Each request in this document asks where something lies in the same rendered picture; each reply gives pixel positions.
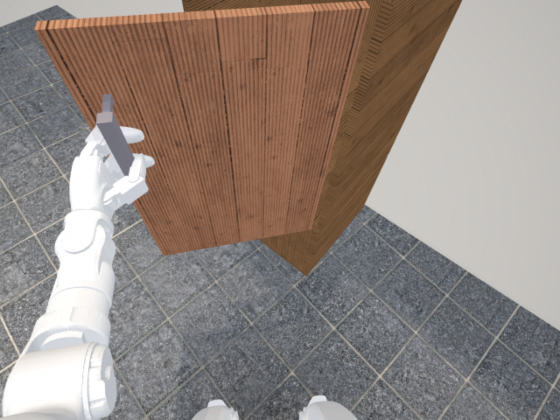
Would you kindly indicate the robot right thigh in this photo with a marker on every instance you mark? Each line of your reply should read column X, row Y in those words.
column 326, row 410

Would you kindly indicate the robot left forearm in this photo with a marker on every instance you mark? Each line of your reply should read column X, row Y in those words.
column 78, row 308

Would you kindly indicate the cupboard door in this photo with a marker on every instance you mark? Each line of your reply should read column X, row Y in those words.
column 239, row 108

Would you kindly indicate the left robot upper arm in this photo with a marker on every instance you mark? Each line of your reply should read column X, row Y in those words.
column 65, row 383

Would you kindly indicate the left robot hand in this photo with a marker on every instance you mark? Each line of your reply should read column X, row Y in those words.
column 91, row 179

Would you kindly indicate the robot right shin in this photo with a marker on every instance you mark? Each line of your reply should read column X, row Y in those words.
column 317, row 398

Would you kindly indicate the handle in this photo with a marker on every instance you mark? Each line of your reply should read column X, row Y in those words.
column 113, row 135

